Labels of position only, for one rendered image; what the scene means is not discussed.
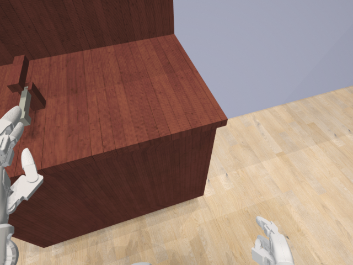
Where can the robot left forearm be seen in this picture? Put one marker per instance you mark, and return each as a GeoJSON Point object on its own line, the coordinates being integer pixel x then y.
{"type": "Point", "coordinates": [9, 253]}

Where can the tap lever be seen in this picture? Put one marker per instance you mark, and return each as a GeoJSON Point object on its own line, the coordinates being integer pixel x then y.
{"type": "Point", "coordinates": [25, 105]}

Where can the right robot hand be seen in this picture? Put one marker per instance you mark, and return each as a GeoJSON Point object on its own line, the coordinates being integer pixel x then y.
{"type": "Point", "coordinates": [274, 250]}

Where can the counter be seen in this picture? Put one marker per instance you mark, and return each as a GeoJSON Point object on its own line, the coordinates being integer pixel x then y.
{"type": "Point", "coordinates": [122, 123]}

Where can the left robot hand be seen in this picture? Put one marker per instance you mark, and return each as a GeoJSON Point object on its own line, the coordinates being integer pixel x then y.
{"type": "Point", "coordinates": [25, 186]}

